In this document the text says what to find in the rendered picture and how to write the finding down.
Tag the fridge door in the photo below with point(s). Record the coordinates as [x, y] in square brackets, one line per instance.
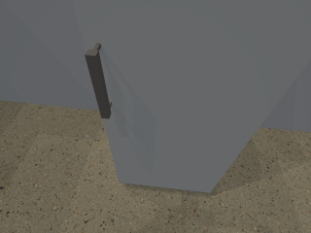
[191, 81]

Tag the handle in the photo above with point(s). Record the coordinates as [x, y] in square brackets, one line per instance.
[95, 69]

